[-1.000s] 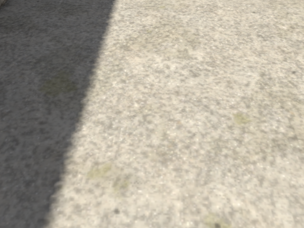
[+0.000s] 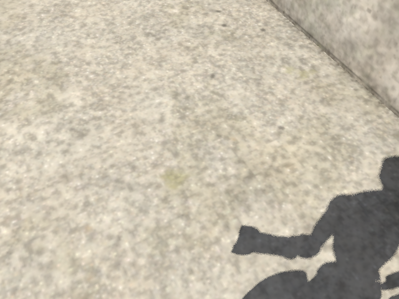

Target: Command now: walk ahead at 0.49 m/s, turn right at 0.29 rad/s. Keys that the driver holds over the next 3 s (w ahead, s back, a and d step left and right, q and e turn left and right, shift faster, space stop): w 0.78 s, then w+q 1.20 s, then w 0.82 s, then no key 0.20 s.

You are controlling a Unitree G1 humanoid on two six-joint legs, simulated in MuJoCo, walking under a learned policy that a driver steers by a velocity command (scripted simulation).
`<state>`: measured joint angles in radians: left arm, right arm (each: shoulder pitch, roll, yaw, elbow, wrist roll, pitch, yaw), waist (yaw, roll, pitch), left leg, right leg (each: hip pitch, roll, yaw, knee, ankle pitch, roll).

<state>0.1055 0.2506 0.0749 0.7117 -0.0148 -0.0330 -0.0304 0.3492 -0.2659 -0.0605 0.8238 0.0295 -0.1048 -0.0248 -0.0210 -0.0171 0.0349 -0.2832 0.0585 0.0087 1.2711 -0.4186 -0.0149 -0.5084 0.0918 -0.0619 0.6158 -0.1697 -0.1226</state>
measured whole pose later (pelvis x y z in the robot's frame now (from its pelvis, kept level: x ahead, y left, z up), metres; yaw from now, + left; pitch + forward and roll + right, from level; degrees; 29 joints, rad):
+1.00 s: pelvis +0.55 +0.04 +0.01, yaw +2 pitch +4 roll +0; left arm 0.00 0.22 0.05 0.67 0.00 -0.11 -0.03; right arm 0.41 -0.27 -0.07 0.86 0.02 -0.05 -0.01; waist -0.09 0.00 0.01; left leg -0.08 -0.01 -0.05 0.56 -0.46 0.02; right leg -0.49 -0.01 -0.01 0.51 -0.07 -0.05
